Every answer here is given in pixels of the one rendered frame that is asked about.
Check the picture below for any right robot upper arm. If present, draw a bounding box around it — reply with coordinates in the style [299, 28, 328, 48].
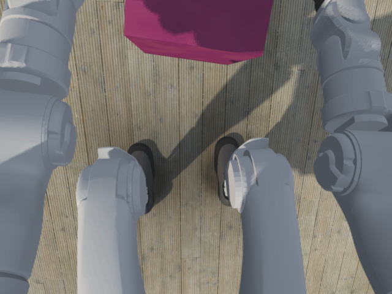
[314, 130, 392, 294]

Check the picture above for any right robot forearm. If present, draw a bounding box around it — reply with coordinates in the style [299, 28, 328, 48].
[310, 0, 392, 134]

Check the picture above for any carton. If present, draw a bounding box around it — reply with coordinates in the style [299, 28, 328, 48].
[124, 0, 273, 65]

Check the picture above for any robot left shin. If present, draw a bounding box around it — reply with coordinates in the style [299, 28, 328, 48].
[76, 146, 148, 209]

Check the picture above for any left robot forearm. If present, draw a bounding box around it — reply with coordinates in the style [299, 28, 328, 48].
[0, 0, 85, 100]

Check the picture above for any right robot foot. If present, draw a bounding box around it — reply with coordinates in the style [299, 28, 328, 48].
[214, 137, 239, 206]

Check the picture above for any left robot upper arm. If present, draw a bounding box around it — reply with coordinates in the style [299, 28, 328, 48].
[0, 89, 77, 294]

